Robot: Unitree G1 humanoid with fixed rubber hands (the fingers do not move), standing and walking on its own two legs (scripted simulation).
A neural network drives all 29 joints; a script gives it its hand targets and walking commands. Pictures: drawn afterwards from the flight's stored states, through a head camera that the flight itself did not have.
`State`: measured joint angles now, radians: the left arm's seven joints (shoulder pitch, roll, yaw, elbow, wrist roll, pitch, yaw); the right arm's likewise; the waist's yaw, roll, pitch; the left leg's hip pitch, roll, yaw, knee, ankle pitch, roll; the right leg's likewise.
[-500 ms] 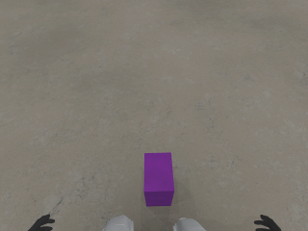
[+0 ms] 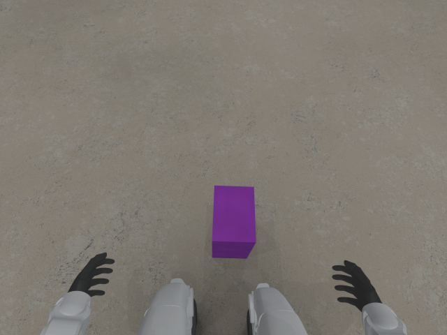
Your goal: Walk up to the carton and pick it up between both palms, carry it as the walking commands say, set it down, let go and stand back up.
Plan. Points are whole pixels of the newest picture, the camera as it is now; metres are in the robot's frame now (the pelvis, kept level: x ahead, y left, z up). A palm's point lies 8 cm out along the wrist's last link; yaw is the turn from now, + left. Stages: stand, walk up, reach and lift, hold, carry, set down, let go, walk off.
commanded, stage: reach and lift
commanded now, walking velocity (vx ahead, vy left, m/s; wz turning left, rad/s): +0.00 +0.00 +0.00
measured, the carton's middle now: (231, 224) +0.46 -0.03 -0.58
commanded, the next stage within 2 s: none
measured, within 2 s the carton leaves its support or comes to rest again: neither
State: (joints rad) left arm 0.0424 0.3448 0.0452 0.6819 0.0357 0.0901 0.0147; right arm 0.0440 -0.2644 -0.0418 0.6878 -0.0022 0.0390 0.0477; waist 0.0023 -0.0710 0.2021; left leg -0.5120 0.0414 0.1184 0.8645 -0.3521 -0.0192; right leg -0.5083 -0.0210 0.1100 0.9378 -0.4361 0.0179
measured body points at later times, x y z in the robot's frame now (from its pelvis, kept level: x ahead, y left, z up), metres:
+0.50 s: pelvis -0.01 -0.01 -0.04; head +0.21 -0.02 +0.36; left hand +0.29 +0.23 -0.16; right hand +0.31 -0.25 -0.17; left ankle +0.06 +0.12 -0.69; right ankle +0.04 -0.14 -0.69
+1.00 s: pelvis -0.04 +0.00 -0.06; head +0.28 +0.00 +0.26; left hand +0.43 +0.20 -0.20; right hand +0.44 -0.17 -0.20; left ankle +0.06 +0.12 -0.69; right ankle +0.04 -0.14 -0.69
